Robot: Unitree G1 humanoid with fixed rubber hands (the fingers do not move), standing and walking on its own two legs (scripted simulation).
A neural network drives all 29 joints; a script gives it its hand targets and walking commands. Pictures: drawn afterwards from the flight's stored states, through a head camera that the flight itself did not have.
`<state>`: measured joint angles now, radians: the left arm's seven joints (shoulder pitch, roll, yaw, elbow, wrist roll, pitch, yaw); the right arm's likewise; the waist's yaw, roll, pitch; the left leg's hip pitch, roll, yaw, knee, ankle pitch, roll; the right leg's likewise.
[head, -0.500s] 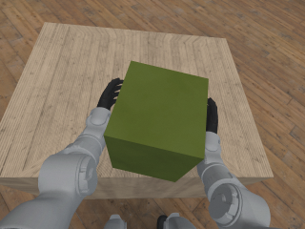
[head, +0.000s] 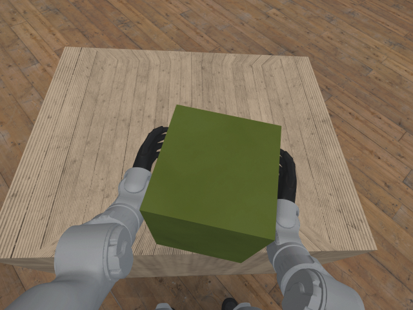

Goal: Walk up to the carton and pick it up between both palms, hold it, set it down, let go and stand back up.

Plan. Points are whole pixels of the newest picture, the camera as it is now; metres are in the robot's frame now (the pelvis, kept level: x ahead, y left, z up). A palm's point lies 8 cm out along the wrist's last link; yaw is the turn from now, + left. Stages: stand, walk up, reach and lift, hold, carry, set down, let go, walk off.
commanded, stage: reach and lift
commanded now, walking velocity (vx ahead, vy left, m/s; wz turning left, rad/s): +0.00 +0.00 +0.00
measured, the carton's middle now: (211, 191) +0.36 -0.02 -0.03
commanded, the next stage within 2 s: none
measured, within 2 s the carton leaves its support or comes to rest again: leaves its support in 1.10 s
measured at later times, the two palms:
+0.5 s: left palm (145, 162) +0.42 +0.12 -0.01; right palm (284, 191) +0.34 -0.17 -0.01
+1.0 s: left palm (145, 167) +0.40 +0.12 -0.01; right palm (285, 191) +0.34 -0.17 -0.01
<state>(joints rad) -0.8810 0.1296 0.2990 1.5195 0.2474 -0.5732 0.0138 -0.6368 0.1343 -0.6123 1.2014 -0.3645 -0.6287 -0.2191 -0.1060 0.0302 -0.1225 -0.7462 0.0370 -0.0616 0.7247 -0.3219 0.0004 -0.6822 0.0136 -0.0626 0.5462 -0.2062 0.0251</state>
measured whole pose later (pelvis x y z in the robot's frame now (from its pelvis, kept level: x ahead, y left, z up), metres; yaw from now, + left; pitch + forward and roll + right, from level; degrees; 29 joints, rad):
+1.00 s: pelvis +0.00 -0.01 +0.01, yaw +0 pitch +23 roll -4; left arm -0.82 0.11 0.13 1.46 0.11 -0.57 0.07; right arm -0.60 0.09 -0.45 1.21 -0.27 -0.62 -0.25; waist -0.08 0.04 -0.19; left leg -0.76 0.05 -0.06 0.60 -0.24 -0.01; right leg -0.69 0.02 -0.07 0.40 -0.11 0.01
